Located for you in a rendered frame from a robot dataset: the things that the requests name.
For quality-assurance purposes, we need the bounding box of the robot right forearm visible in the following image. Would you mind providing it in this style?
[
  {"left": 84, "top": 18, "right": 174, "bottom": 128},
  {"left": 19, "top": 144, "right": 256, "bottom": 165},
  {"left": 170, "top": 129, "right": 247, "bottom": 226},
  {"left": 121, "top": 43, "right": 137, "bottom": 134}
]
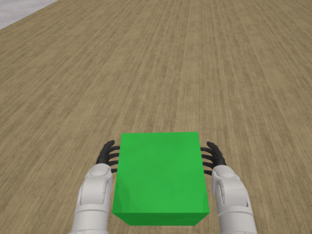
[{"left": 212, "top": 165, "right": 257, "bottom": 234}]

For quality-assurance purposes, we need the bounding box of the robot left hand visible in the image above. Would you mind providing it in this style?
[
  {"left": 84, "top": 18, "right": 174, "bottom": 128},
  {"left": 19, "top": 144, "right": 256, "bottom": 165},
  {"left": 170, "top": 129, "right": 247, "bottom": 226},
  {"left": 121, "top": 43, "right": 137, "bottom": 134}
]
[{"left": 96, "top": 140, "right": 120, "bottom": 173}]

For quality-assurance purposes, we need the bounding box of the carton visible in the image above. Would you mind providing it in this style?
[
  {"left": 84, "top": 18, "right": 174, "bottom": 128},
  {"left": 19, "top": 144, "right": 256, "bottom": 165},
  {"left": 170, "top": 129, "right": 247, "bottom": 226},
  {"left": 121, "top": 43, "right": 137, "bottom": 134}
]
[{"left": 112, "top": 132, "right": 210, "bottom": 226}]

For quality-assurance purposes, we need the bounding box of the robot left forearm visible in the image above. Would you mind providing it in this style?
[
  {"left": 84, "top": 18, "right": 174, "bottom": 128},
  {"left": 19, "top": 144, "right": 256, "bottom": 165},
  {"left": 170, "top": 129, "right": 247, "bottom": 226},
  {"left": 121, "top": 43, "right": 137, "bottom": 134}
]
[{"left": 68, "top": 163, "right": 112, "bottom": 234}]

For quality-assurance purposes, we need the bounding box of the robot right hand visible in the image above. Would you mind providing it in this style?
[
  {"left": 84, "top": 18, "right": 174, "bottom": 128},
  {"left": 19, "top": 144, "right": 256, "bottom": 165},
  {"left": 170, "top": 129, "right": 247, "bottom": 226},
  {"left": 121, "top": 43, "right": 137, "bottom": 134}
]
[{"left": 200, "top": 141, "right": 227, "bottom": 176}]

